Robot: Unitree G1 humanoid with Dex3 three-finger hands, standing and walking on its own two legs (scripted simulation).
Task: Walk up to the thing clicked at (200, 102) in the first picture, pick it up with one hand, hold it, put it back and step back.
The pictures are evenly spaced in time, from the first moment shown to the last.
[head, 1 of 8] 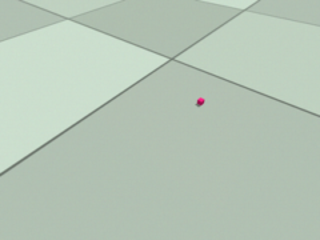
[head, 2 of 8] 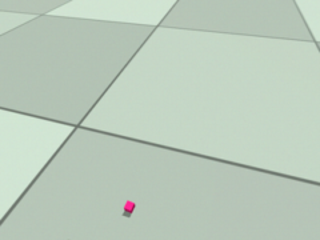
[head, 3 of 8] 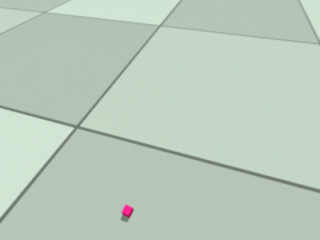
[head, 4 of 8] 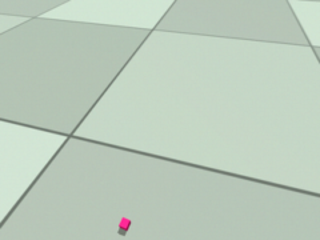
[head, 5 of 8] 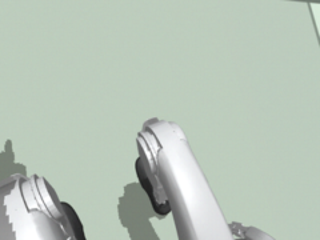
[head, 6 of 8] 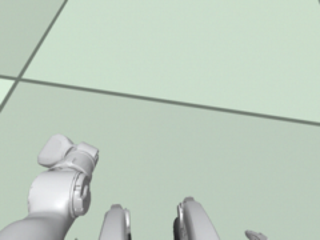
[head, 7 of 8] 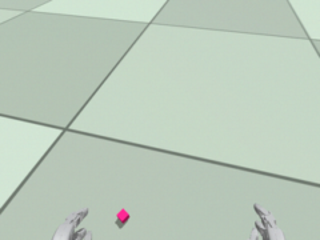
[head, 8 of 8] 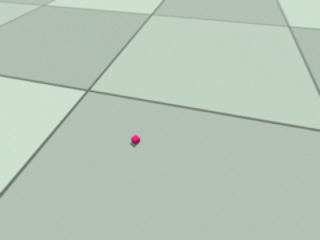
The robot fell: no
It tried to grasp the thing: yes
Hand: left
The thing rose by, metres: 0.66
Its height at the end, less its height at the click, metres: +0.00
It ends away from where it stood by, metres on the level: 0.01
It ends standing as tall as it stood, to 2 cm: yes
